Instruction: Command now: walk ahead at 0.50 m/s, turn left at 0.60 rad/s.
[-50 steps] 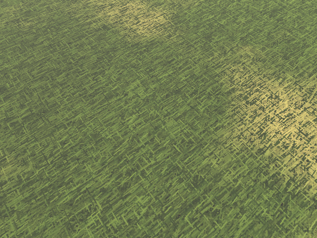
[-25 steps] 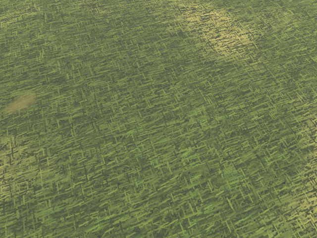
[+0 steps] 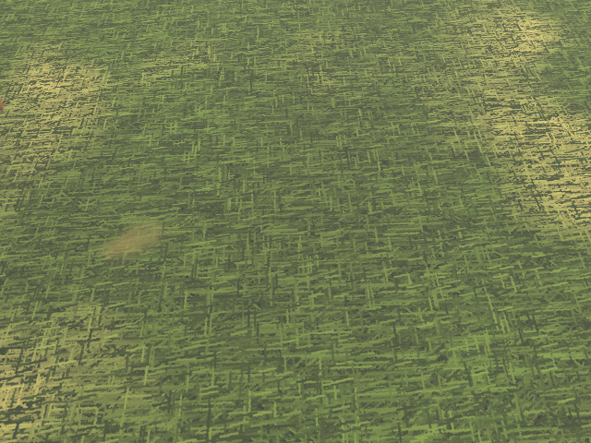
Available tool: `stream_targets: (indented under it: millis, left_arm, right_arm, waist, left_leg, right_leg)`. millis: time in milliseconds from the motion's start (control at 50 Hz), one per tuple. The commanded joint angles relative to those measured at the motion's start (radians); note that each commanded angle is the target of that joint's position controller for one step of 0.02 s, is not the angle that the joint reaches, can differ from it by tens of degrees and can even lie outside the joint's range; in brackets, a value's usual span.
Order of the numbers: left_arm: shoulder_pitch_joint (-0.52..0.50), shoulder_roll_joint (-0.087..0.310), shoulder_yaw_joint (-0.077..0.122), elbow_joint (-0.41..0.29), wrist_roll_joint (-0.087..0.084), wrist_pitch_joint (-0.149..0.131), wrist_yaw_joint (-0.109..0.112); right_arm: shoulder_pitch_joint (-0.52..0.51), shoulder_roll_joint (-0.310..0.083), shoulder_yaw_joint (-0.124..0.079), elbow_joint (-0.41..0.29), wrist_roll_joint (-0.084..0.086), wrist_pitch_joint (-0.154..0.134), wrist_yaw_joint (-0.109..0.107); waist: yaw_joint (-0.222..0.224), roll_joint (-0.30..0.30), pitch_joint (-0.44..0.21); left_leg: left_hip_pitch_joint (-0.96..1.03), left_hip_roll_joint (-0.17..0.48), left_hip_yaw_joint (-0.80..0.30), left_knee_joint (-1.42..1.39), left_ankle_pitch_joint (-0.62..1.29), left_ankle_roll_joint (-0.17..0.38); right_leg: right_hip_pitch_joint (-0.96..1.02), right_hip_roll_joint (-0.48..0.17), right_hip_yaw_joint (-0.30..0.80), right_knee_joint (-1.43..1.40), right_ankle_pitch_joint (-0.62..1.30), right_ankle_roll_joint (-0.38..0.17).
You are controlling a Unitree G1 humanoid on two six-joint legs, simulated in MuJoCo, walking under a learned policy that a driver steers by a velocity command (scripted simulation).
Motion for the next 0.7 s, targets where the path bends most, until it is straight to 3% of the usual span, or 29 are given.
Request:
stream_targets:
  millis: [20,100,180,240,280,320,340,360,380,400,420,440,460,480,520,560,620,700]
  left_arm:
    - [0.029,0.099,0.023,-0.026,0.002,-0.007,0.005]
    - [0.05,0.152,0.041,-0.002,-0.002,-0.016,0.009]
    - [0.068,0.175,0.045,0.006,-0.008,-0.002,0.014]
    - [0.124,0.202,0.051,0.023,-0.018,0.013,0.017]
    - [0.142,0.222,0.057,0.032,-0.029,0.027,0.017]
    - [0.136,0.253,0.066,0.029,-0.04,0.041,0.022]
    - [0.132,0.267,0.07,0.027,-0.044,0.049,0.026]
    - [0.118,0.259,0.065,0.022,-0.046,0.056,0.03]
    - [0.134,0.216,0.047,0.009,-0.022,0.052,0.033]
    - [0.217,0.068,-0.001,-0.057,0.018,0.026,0.019]
    - [0.12,0.145,0.007,-0.067,-0.018,-0.013,0.004]
    - [0.028,0.192,0.019,-0.098,-0.054,-0.032,-0.004]
    - [0.019,0.177,0.012,-0.099,-0.043,-0.042,0.0]
    - [0.023,0.178,0.016,-0.088,-0.016,-0.042,0.007]
    - [0.058,0.186,0.025,-0.083,-0.004,-0.019,0.005]
    - [0.055,0.158,0.02,-0.087,0.006,0.001,0.006]
    - [-0.051,0.115,0.003,-0.119,0.01,0.009,0.006]
    - [-0.181,0.105,-0.007,-0.157,-0.007,-0.001,-0.008]
  right_arm:
    - [-0.025,-0.074,-0.026,-0.099,0.003,-0.003,0.006]
    - [-0.082,-0.049,-0.016,-0.14,-0.003,0.005,0.012]
    - [-0.187,-0.031,-0.003,-0.167,-0.002,-0.008,0.038]
    - [-0.278,-0.023,0.004,-0.204,-0.001,-0.009,0.056]
    - [-0.306,-0.035,0.001,-0.227,-0.001,-0.007,0.066]
    - [-0.269,-0.07,-0.017,-0.233,-0.007,-0.002,0.07]
    - [-0.192,-0.101,-0.034,-0.219,-0.008,0.001,0.069]
    - [-0.036,-0.146,-0.062,-0.177,-0.005,0.005,0.061]
    - [0.138,-0.222,-0.096,-0.133,-0.001,0.015,0.041]
    - [0.094,-0.336,-0.106,-0.141,0.007,0.007,0.035]
    - [0.13,-0.257,-0.079,-0.175,-0.001,-0.01,0.041]
    - [0.101,-0.201,-0.061,-0.159,-0.011,-0.025,0.045]
    - [0.046,-0.177,-0.052,-0.159,-0.007,-0.032,0.044]
    - [-0.026,-0.149,-0.042,-0.17,-0.01,-0.032,0.042]
    - [-0.091,-0.125,-0.031,-0.194,-0.027,-0.033,0.034]
    - [-0.088,-0.136,-0.033,-0.186,-0.02,-0.038,0.024]
    - [-0.051,-0.162,-0.041,-0.164,-0.015,-0.035,0.004]
    - [0.017,-0.172,-0.045,-0.131,-0.007,-0.026,-0.002]
  waist:
    - [0.025,-0.149,-0.015]
    - [0.026,-0.109,-0.01]
    - [0.063,-0.095,0.013]
    - [0.097,-0.09,0.042]
    - [0.092,-0.097,0.054]
    - [0.048,-0.127,0.013]
    - [-0.002,-0.139,-0.037]
    - [-0.093,-0.121,-0.116]
    - [-0.165,-0.032,-0.21]
    - [-0.028,0.244,-0.285]
    - [-0.107,0.137,-0.411]
    - [-0.118,0.085,-0.268]
    - [-0.074,0.016,-0.184]
    - [-0.03,-0.016,-0.127]
    - [0.027,0.011,-0.095]
    - [0.038,0.0,-0.075]
    - [0.007,0.005,-0.034]
    - [-0.05,0.032,-0.014]
  left_leg:
    - [-0.237,0.128,-0.033,-0.014,0.074,-0.003]
    - [-0.291,0.146,-0.022,-0.153,0.207,-0.024]
    - [-0.242,0.126,0.042,-0.387,0.41,-0.018]
    - [-0.227,0.106,0.091,-0.499,0.422,-0.002]
    - [-0.222,0.089,0.113,-0.544,0.356,0.021]
    - [-0.126,0.03,0.165,-0.563,0.248,0.06]
    - [-0.017,-0.011,0.19,-0.574,0.207,0.086]
    - [0.203,-0.054,0.202,-0.638,0.265,0.122]
    - [0.523,0.021,0.045,-0.65,0.277,0.175]
    - [0.823,0.28,-0.527,-0.735,0.122,0.355]
    - [0.87,0.34,-0.746,-0.873,-0.003,0.393]
    - [0.783,0.313,-0.602,-0.892,0.074,0.341]
    - [0.636,0.269,-0.483,-0.891,0.167,0.307]
    - [0.495,0.232,-0.394,-0.899,0.271,0.282]
    - [0.337,0.196,-0.323,-0.94,0.401,0.277]
    - [0.251,0.177,-0.264,-0.96,0.48,0.285]
    - [0.183,0.122,-0.185,-0.964,0.451,0.249]
    - [0.154,0.099,-0.19,-0.939,0.319,0.199]
  right_leg:
    - [0.188,-0.285,0.281,-0.285,-0.022,-0.15]
    - [0.213,-0.3,0.139,-0.328,0.152,-0.18]
    - [0.239,-0.26,-0.022,-0.328,0.239,-0.143]
    - [0.304,-0.281,-0.072,-0.315,0.256,-0.127]
    - [0.368,-0.305,-0.095,-0.278,0.344,-0.113]
    - [0.414,-0.31,-0.132,-0.157,0.659,-0.093]
    - [0.415,-0.303,-0.152,-0.031,0.812,-0.081]
    - [0.344,-0.274,-0.183,0.169,0.837,-0.054]
    - [0.102,-0.238,-0.184,0.468,0.566,-0.009]
    - [-0.353,-0.035,-0.106,0.817,-0.38,0.047]
    - [-0.463,-0.018,0.122,0.928,-0.432,0.034]
    - [-0.541,-0.062,0.127,0.913,-0.333,0.015]
    - [-0.503,-0.103,0.125,0.824,-0.246,0.006]
    - [-0.434,-0.131,0.125,0.737,-0.198,0.014]
    - [-0.322,-0.151,0.129,0.658,-0.15,0.032]
    - [-0.295,-0.142,0.107,0.575,-0.113,0.064]
    - [-0.28,-0.109,0.094,0.359,0.082,0.093]
    - [-0.175,-0.044,0.09,0.126,0.269,0.091]
Keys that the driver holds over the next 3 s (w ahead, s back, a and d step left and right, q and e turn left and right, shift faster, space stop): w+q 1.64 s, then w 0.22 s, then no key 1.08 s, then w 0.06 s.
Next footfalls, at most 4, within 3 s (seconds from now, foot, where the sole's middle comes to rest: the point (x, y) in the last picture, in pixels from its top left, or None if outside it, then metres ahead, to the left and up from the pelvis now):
0.38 left None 0.34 0.18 -0.77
0.84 right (273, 359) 0.68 0.09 -0.77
1.36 left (115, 344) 0.73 0.48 -0.77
1.86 right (92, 240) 1.05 0.61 -0.77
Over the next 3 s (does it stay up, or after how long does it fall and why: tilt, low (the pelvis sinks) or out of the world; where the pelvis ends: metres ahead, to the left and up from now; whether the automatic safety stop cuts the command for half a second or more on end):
stays up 0.95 0.68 0.00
